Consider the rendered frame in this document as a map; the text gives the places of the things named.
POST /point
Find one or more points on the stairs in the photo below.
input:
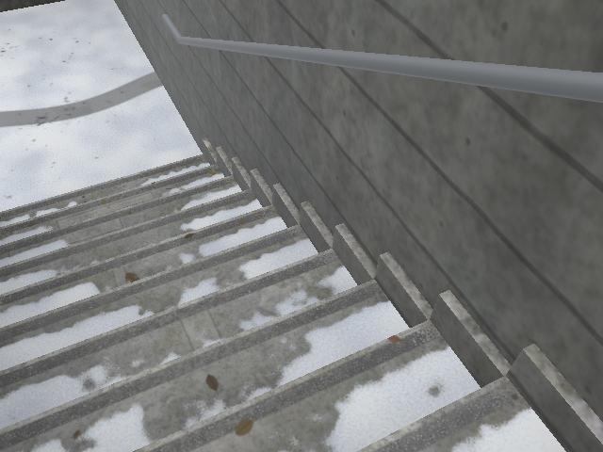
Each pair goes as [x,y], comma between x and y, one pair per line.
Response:
[168,311]

